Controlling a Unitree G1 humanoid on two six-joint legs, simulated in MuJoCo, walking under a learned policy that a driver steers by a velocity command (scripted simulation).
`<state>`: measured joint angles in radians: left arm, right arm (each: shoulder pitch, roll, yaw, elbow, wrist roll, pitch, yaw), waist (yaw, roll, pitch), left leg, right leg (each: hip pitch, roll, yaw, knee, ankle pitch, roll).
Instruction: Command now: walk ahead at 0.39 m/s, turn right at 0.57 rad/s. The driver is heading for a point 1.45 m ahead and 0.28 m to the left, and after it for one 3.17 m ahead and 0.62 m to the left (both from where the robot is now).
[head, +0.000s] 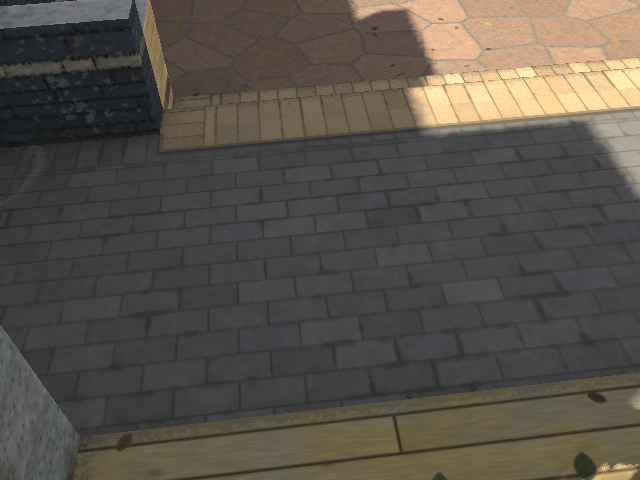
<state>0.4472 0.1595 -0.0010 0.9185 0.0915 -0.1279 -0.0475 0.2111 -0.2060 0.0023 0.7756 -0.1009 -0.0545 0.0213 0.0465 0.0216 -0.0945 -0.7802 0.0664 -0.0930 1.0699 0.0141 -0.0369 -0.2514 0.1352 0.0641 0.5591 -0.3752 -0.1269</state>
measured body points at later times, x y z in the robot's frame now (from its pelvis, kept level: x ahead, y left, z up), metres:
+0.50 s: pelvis +0.28 +0.04 -0.15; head +0.28 +0.03 +0.30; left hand +0.33 +0.27 -0.28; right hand +0.29 -0.20 -0.30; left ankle +0.27 +0.12 -0.87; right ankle +0.33 -0.09 -0.77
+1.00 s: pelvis +0.52 -0.02 -0.28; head +0.53 -0.02 +0.17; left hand +0.50 +0.26 -0.40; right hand +0.69 -0.20 -0.41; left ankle +0.49 +0.10 -0.79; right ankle +0.61 -0.08 -1.02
